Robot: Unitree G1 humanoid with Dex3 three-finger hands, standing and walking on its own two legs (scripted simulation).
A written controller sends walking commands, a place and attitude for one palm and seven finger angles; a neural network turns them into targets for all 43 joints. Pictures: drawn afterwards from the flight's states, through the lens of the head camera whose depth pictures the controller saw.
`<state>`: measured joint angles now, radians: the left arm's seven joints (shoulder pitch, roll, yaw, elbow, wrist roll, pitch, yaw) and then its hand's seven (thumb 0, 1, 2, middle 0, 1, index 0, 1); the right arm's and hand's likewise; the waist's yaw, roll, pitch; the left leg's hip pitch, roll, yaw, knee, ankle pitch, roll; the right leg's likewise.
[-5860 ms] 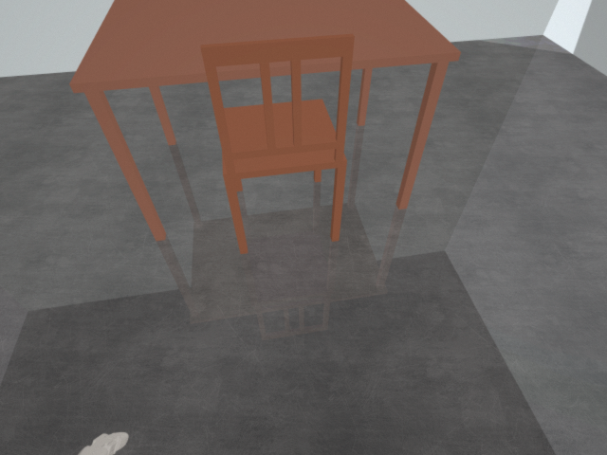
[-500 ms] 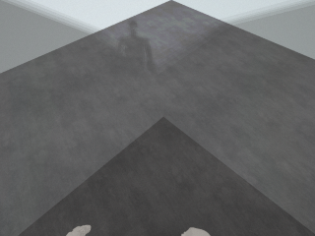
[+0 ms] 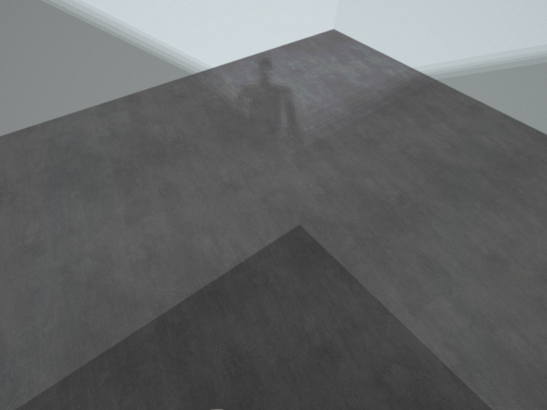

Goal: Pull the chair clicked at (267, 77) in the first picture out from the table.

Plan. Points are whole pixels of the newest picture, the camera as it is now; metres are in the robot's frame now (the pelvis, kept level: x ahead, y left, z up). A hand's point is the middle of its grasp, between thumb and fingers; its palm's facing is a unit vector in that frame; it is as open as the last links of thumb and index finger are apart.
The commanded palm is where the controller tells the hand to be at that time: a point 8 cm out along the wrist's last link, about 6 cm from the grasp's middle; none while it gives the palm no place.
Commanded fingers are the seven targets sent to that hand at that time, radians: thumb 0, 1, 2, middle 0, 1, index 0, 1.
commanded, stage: turn to face it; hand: left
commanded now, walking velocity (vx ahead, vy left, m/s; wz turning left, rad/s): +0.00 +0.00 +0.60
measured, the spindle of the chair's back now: out of the picture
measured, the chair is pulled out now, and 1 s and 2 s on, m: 0.00 0.00 0.00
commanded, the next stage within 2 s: none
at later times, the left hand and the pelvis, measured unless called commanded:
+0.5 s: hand out of the picture +0.02 +0.22 -0.14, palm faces +0.28 -0.92 -0.26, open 7.4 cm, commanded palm none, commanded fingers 0.00 0.90 0.90 -0.20 -0.30 -0.20 -0.30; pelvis -0.04 -0.02 +0.01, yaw +15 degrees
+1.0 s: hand out of the picture -0.16 +0.13 -0.15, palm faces +0.60 -0.76 -0.25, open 7.4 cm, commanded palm none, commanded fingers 0.00 0.90 0.90 -0.20 -0.30 -0.20 -0.30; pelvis -0.07 -0.05 +0.01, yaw +36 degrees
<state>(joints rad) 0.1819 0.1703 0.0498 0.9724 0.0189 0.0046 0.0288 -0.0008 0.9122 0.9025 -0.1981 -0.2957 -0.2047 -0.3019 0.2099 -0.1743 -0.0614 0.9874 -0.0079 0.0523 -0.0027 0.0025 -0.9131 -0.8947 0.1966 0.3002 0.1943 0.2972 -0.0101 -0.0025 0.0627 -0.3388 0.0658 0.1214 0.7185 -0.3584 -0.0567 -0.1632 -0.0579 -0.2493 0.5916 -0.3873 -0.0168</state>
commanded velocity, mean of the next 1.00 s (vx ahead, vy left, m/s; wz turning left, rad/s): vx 0.00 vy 0.00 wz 0.60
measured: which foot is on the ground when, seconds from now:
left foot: up 0.00-0.00, down 0.02-0.58, up 0.60-1.00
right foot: down 0.00-0.02, up 0.04-0.56, down 0.58-1.00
